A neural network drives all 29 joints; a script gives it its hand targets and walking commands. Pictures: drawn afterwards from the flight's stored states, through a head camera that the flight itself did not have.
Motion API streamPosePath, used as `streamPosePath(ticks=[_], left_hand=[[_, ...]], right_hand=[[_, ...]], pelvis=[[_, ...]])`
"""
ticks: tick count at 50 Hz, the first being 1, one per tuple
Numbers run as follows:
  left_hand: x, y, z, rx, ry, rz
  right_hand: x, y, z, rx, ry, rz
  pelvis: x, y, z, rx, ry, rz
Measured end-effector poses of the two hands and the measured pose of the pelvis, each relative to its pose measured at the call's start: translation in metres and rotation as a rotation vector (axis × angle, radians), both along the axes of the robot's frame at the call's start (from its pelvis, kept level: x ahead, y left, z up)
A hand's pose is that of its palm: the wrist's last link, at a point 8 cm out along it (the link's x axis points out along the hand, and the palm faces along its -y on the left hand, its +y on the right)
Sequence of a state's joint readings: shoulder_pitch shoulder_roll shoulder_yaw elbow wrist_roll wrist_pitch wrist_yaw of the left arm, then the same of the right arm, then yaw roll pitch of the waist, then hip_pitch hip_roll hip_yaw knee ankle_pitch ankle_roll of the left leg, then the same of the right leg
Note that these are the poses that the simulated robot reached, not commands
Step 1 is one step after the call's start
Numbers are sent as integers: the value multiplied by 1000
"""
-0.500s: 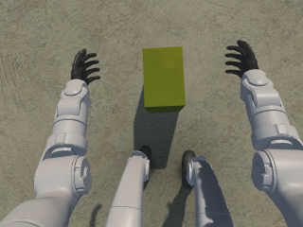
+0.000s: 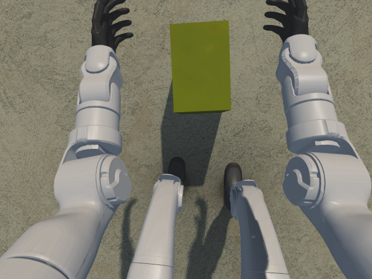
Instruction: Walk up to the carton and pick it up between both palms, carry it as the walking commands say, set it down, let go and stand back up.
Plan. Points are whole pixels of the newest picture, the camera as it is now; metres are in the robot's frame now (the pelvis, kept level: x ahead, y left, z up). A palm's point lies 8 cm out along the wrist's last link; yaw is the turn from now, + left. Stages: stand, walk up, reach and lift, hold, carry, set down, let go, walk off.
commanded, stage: reach and lift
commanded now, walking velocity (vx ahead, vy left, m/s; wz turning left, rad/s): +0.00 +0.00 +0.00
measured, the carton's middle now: (200, 76) +0.52 +0.04 -0.53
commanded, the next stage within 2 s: none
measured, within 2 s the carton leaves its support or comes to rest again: neither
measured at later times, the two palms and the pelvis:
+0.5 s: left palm (128, 65) +0.49 +0.22 -0.26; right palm (269, 60) +0.52 -0.13 -0.26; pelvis -0.03 +0.00 -0.13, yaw +0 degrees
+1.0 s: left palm (146, 77) +0.49 +0.21 -0.41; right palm (253, 74) +0.52 -0.12 -0.41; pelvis -0.04 +0.00 -0.25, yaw -1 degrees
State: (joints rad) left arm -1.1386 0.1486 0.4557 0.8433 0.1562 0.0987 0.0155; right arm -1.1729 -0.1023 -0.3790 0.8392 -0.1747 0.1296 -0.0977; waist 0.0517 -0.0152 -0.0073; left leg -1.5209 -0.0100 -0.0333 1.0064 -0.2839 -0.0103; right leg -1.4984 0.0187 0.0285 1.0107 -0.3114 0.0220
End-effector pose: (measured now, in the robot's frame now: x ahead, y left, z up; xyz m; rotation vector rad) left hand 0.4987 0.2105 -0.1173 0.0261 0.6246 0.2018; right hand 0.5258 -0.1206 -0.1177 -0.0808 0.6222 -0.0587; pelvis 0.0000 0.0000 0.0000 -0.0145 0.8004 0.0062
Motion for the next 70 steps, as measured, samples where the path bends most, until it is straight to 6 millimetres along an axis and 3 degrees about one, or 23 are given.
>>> streamPosePath(ticks=[8, 22, 35, 56, 61, 70], left_hand=[[-7, 4, -32, -5, 24, 7], [-5, 6, -126, -3, 18, 26], [-2, 0, -202, -11, 43, 27], [-6, -6, -327, -20, 106, 0], [-6, -7, -343, -11, 103, -1], [0, -10, -338, -22, 92, -3]], right_hand=[[-8, -1, -33, -1, 30, -1], [-7, -4, -128, -12, 30, -12], [-5, -1, -201, -4, 52, -5], [-12, -2, -328, 3, 109, 19], [-12, -1, -344, 16, 95, 19], [-10, -4, -342, 8, 85, 27]], pelvis=[[-4, 0, -25, 2, 29, 0], [-22, 0, -117, -7, 44, 4], [-34, 0, -185, -6, 8, -1], [-46, 0, -268, -8, -76, -9], [-48, 0, -280, -4, -115, -18], [-48, -2, -286, 7, -126, -19]])
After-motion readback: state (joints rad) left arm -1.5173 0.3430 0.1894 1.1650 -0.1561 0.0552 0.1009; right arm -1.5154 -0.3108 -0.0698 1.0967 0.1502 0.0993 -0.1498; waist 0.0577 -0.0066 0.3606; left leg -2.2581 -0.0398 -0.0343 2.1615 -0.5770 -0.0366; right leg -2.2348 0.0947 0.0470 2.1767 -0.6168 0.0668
